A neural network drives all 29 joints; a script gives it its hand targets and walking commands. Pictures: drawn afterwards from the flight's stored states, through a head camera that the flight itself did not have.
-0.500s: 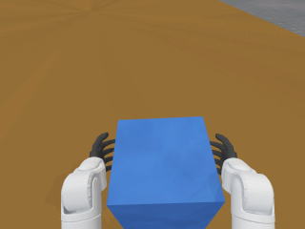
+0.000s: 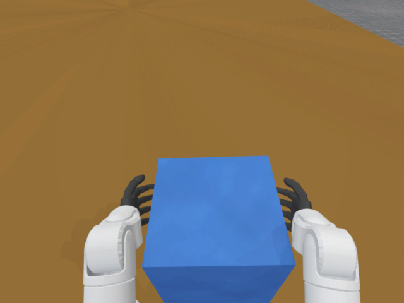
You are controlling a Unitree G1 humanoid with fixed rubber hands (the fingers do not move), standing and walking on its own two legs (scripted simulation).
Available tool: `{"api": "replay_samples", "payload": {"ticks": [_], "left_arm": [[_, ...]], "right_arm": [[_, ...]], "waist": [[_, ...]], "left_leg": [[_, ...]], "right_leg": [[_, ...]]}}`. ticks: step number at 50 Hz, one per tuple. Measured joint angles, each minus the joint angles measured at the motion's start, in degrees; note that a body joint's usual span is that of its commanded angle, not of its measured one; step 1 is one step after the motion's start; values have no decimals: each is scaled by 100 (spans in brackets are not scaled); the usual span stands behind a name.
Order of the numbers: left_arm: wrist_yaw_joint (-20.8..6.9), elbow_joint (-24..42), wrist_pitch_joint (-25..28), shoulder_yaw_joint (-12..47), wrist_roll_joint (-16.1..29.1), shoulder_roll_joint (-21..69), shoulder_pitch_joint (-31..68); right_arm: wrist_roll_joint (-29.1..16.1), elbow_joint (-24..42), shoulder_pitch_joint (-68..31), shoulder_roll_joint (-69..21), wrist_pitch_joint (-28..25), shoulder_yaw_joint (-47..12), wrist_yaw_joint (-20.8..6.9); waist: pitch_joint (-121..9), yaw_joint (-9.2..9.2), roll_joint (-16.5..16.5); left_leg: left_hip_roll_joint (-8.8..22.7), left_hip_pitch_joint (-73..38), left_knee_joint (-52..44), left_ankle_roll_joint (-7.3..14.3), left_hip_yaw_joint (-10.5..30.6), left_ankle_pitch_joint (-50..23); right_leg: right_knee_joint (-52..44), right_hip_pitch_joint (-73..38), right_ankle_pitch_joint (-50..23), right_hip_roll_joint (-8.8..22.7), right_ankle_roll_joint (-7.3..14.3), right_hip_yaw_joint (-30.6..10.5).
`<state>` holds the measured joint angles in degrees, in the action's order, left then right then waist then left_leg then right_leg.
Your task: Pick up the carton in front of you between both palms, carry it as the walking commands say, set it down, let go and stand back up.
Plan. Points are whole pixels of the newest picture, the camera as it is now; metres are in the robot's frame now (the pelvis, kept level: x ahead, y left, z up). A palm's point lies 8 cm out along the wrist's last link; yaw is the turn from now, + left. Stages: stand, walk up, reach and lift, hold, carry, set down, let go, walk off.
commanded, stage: carry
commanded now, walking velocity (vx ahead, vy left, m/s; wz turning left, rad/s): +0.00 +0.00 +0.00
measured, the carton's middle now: (215, 235) +0.27 +0.00 +0.02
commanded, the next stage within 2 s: none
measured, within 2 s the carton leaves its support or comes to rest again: neither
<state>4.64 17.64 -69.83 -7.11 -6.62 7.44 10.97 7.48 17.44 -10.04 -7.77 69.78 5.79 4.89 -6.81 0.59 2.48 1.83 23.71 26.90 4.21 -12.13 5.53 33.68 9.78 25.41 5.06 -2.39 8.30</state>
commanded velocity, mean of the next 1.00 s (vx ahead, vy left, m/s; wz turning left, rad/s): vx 0.00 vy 0.00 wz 0.00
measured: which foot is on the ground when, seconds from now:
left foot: down 0.00-1.00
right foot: down 0.00-1.00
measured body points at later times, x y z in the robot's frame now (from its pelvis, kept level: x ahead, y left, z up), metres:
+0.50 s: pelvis +0.06 -0.01 +0.00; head +0.03 -0.01 +0.45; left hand +0.34 +0.13 +0.08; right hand +0.32 -0.17 +0.07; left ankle +0.09 +0.09 -0.73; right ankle -0.05 -0.12 -0.73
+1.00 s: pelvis +0.01 -0.02 +0.00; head -0.03 -0.01 +0.45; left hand +0.29 +0.12 +0.04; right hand +0.28 -0.18 +0.04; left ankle +0.09 +0.09 -0.73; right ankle -0.05 -0.12 -0.73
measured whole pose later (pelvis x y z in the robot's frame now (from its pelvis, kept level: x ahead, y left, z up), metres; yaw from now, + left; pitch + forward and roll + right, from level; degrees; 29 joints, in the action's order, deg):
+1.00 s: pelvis +0.01 -0.02 +0.00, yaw -2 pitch +1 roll +0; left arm 2.0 -1.5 -53.1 -6.3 -12.3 7.5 8.1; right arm 12.2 -1.6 -7.3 -7.4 53.3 6.2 2.1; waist -7.6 -0.1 0.2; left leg 5.3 22.1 29.8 1.5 -11.3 8.3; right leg 31.0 10.0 21.7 2.5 0.3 8.8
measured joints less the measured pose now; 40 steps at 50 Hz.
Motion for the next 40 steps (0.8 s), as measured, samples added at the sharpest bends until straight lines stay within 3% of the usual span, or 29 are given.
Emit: {"api": "replay_samples", "payload": {"ticks": [2,5,16,26,40], "left_arm": [[-1,-98,-43,-50,-42,18,-12],[4,-173,-89,-5,-87,42,-70],[4,-102,9,50,-71,41,-38],[-18,-218,50,123,-85,22,-184],[-149,-959,778,176,-285,-3,-407]], "right_arm": [[-2,-192,-36,-7,7,15,-6],[-23,-247,52,7,43,39,-13],[-25,-80,65,10,-17,64,-13],[9,-134,203,27,4,11,-11],[211,-901,393,44,-712,-67,-135]], "waist": [[5,-9,32],[15,-37,13],[-104,-88,-148],[-109,-80,-188],[-87,-46,-215]], "left_leg": [[0,-106,-18,-32,-45,158],[-22,-287,-100,-65,-49,258],[97,-241,365,-156,-54,720],[209,-166,666,-242,23,867],[299,-213,472,-263,54,537]], "right_leg": [[-189,86,33,-22,-53,-112],[-595,-94,-528,-18,-2,-123],[-463,-170,-213,-38,-29,-93],[-277,-162,-8,-96,108,-6],[-246,-106,-197,-192,211,29]]}}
